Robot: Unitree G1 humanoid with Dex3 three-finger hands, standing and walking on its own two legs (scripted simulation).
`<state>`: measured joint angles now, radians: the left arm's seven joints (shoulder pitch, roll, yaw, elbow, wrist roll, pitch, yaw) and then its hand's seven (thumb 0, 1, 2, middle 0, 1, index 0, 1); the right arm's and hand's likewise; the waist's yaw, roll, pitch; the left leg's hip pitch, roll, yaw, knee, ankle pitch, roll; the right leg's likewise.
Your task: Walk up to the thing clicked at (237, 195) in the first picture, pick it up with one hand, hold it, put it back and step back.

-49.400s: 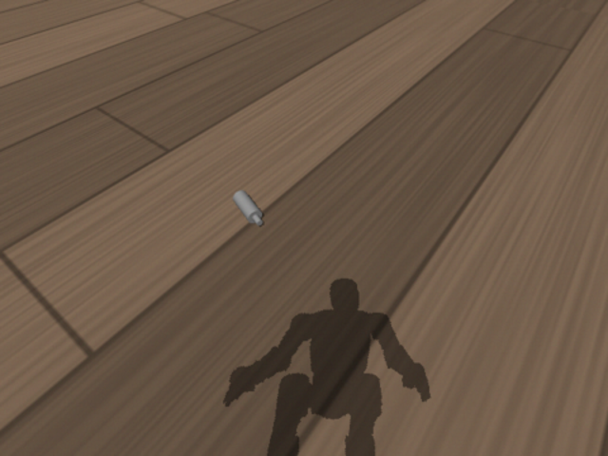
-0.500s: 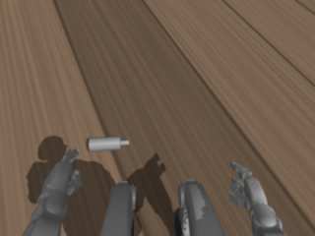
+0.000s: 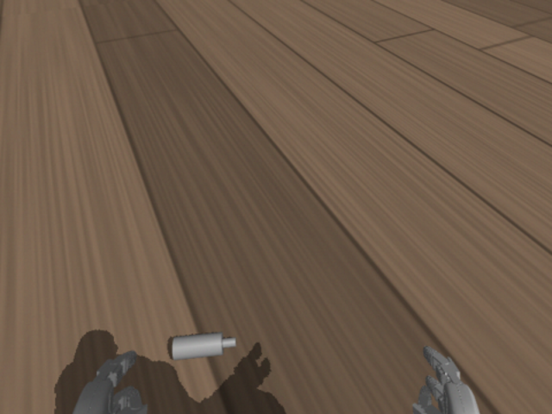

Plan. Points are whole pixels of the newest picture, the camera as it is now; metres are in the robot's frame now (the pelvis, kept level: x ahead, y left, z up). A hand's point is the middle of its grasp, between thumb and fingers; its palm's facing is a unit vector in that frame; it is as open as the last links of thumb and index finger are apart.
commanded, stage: home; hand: left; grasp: from above
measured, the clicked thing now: (205, 345) +0.48 +0.21 -0.67
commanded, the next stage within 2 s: none
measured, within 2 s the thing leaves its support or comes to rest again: neither
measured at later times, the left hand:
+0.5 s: hand out of the picture +0.15 +0.18 -0.04, palm faces +0.07 -0.98 -0.20, open 7.4 cm
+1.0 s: hand out of the picture +0.16 +0.18 -0.04, palm faces +0.06 -0.98 -0.19, open 7.4 cm
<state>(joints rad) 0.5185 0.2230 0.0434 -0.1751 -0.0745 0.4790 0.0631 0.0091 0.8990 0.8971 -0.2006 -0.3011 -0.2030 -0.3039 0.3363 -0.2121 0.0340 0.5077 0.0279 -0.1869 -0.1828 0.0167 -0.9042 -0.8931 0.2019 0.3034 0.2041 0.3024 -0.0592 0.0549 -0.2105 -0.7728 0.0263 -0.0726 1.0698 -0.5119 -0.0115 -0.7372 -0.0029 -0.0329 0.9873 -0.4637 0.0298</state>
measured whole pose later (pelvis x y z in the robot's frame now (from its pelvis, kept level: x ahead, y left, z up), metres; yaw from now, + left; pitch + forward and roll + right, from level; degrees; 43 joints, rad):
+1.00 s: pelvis +0.00 +0.00 +0.01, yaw +0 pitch +9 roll -3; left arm 0.50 0.23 0.03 -0.13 -0.06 0.46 0.02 0.01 0.90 0.90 -0.20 -0.30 -0.20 -0.30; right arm 0.29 -0.22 0.03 0.55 0.00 -0.26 -0.19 0.02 -0.90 -0.89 0.20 0.30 0.21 0.30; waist -0.03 0.04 -0.17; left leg -0.70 0.03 -0.07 1.02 -0.50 -0.01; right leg -0.66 0.00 -0.03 0.95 -0.45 0.03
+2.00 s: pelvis +0.00 +0.00 +0.01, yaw +0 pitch +10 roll -3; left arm 0.51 0.24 0.03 -0.15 -0.06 0.47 0.02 0.01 0.90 0.90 -0.20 -0.30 -0.20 -0.30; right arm 0.30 -0.22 0.03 0.53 0.00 -0.24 -0.18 0.02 -0.90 -0.89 0.20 0.30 0.21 0.30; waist -0.04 0.04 -0.17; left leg -0.70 0.02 -0.07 1.04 -0.51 0.00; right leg -0.66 -0.01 -0.03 0.95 -0.46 0.04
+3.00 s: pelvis -0.02 +0.00 +0.07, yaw +0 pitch -5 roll +0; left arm 0.20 0.29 0.04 1.11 0.03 0.01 0.03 0.00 0.90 0.90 -0.20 -0.30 -0.20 -0.30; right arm 0.17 -0.29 -0.04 1.09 -0.03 0.01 -0.02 0.01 -0.90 -0.89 0.20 0.30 0.21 0.30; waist 0.02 0.01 0.06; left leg -0.14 -0.01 -0.03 0.43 -0.21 0.00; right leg -0.13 -0.05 0.00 0.42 -0.19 0.04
